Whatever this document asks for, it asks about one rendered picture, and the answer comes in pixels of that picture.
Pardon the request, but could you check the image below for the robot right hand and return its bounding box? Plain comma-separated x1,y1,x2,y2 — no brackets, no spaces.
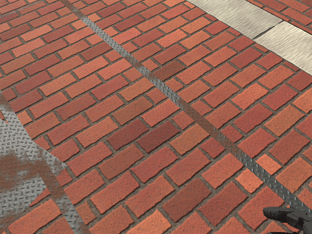
262,206,312,234

